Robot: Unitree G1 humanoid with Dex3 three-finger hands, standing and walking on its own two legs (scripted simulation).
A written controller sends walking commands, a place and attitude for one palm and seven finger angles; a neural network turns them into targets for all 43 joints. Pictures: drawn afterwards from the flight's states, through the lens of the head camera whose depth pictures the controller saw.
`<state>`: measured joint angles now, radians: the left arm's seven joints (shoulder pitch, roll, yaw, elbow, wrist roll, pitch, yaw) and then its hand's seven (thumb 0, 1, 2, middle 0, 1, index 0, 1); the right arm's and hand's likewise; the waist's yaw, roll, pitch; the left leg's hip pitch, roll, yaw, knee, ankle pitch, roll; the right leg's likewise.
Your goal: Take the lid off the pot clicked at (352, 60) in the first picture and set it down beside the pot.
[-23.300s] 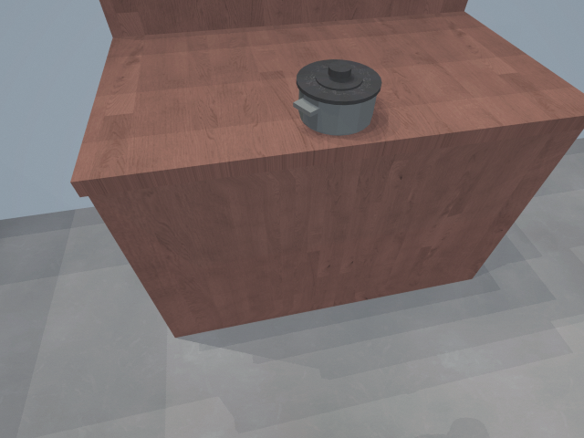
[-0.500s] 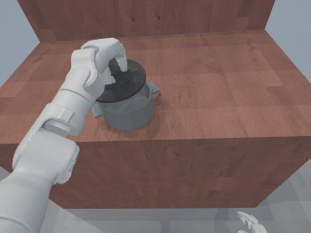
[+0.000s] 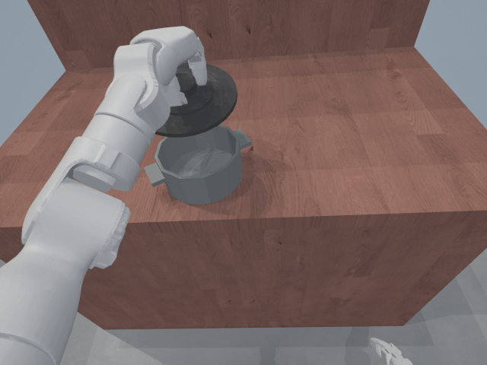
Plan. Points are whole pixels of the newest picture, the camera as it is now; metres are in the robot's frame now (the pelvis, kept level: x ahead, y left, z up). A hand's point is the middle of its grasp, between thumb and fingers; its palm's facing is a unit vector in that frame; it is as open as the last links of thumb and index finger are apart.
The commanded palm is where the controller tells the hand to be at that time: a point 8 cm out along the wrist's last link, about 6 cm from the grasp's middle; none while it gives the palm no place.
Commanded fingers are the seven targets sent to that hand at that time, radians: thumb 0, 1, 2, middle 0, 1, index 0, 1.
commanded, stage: lift the lid straight up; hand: left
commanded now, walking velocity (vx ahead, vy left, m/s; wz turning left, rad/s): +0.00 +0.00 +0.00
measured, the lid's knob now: (181, 85) +0.50 +0.09 +0.23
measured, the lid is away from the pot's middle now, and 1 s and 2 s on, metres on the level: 0.01 0.04 0.17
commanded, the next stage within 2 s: move the lid sideways beside the pot in 0.62 s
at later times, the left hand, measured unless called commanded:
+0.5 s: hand (171, 60) +0.47 +0.09 +0.29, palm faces -0.14 -0.03 -0.99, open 7.6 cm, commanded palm +0.45 +0.09 +0.35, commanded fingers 0.00 0.62 1.03 -0.83 -1.00 -0.87 -0.99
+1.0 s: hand (149, 62) +0.47 +0.12 +0.29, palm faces -0.15 -0.04 -0.99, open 7.6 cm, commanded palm +0.45 +0.14 +0.35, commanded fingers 0.00 0.62 1.03 -0.83 -1.00 -0.87 -0.99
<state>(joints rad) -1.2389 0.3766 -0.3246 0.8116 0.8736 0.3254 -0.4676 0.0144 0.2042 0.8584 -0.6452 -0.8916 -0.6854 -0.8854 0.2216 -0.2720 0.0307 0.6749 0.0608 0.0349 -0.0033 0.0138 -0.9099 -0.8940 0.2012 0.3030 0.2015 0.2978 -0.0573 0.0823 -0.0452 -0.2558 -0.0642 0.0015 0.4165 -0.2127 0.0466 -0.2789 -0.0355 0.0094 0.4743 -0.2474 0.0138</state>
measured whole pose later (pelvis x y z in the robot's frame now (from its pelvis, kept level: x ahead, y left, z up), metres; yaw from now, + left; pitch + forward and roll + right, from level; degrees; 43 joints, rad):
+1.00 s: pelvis +0.00 +0.00 +0.00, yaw +0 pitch +3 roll +1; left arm -1.33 0.46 -0.29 0.85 0.92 0.35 -0.54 0.01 0.20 0.86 -0.65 -0.89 -0.69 -0.89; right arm 0.20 -0.28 0.04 0.65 0.07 0.05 -0.02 0.01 -0.91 -0.89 0.20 0.30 0.20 0.30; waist -0.06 0.08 -0.04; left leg -0.26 -0.06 0.00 0.41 -0.21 0.04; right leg -0.28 -0.03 0.01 0.47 -0.24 0.01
